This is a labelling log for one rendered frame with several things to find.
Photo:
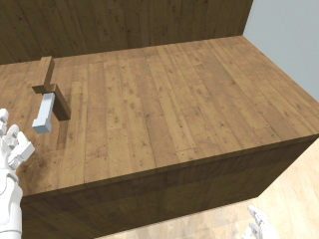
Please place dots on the left robot forearm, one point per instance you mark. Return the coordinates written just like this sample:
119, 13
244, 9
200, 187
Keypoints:
10, 210

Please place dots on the counter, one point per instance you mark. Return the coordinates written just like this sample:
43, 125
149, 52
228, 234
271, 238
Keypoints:
162, 109

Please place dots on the right robot hand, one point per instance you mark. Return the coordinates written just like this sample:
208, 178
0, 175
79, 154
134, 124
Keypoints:
263, 230

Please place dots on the left robot hand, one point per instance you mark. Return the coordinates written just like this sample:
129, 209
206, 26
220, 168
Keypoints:
12, 154

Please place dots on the tap lever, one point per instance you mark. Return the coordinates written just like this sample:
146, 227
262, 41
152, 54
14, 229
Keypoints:
42, 123

